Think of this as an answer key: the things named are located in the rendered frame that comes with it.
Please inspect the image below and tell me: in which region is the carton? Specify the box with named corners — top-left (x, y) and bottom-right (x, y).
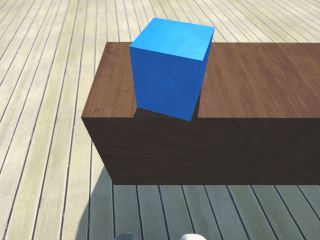
top-left (129, 17), bottom-right (215, 121)

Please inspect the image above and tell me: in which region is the pedestal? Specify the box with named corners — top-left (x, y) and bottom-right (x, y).
top-left (81, 42), bottom-right (320, 185)

